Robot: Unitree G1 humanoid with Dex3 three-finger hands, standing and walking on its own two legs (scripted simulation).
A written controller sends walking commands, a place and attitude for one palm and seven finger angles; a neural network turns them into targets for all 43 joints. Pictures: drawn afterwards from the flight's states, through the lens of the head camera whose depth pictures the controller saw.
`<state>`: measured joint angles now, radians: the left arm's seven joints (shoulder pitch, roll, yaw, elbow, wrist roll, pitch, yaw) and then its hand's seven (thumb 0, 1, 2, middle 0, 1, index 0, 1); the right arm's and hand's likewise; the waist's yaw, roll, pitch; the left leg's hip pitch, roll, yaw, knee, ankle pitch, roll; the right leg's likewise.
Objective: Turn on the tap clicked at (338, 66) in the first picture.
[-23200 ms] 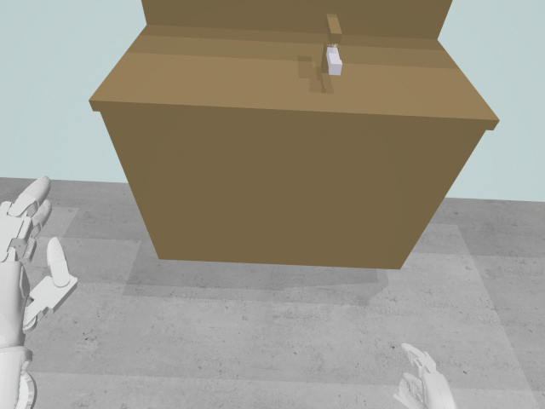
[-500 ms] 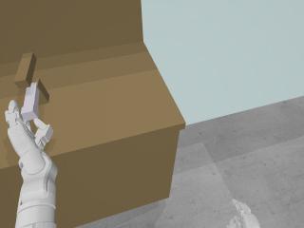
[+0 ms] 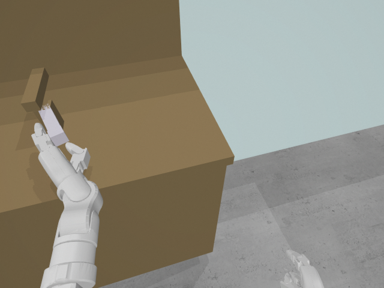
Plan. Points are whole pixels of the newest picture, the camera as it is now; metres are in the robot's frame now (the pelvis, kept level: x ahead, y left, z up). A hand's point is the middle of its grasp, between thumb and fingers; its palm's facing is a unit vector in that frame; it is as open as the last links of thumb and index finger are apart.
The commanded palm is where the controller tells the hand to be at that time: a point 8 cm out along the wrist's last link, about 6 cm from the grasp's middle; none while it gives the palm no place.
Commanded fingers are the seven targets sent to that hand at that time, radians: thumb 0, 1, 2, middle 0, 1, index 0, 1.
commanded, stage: push the lever round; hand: left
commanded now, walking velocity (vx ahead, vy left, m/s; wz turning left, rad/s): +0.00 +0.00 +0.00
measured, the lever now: (58, 136) +0.37 +0.33 +0.12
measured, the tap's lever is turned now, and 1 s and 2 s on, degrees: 21 36 54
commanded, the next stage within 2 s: none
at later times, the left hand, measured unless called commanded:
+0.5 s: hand (94, 146) +0.36 +0.25 +0.10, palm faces +0.82 -0.56 -0.08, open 7.9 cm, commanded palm +0.32 +0.26 +0.10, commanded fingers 0.00 0.90 0.90 -0.15 -0.15 -0.15 -0.15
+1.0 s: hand (101, 139) +0.39 +0.24 +0.10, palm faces +0.87 -0.49 -0.09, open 8.1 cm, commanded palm +0.34 +0.25 +0.10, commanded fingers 0.00 0.90 0.90 -0.15 -0.15 -0.15 -0.15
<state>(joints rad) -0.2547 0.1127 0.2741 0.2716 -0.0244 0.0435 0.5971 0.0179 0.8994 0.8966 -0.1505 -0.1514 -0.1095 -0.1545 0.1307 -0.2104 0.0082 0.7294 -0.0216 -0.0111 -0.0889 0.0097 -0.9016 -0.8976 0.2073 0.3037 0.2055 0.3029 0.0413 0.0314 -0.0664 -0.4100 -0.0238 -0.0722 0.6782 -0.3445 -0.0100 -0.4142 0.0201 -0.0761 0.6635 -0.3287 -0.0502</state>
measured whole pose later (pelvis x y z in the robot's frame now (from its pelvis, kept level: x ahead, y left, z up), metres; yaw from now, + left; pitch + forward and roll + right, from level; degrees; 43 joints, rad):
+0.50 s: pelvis +0.00 -0.01 +0.00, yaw +0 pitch +5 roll +0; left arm -0.36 0.07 0.29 0.39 0.01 0.04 0.74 0.02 0.90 0.90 -0.15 -0.15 -0.12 -0.15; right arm 0.14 -0.21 -0.02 0.77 -0.04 0.00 -0.06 0.01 -0.90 -0.90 0.21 0.30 0.20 0.30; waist 0.03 0.04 -0.08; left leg -0.42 -0.02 -0.08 0.67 -0.34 -0.02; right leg -0.42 0.03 -0.08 0.66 -0.33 -0.06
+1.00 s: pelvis +0.00 -0.01 +0.00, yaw +1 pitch +6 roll +0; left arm -0.51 0.05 0.32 0.55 0.06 0.03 0.86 0.02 0.90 0.90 -0.15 -0.15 -0.08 -0.14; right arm 0.14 -0.20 -0.02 0.79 -0.06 0.01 -0.03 0.01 -0.90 -0.90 0.21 0.30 0.20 0.30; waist 0.02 0.03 -0.09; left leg -0.46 -0.02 -0.09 0.69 -0.34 -0.02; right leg -0.45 0.02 -0.10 0.67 -0.33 -0.06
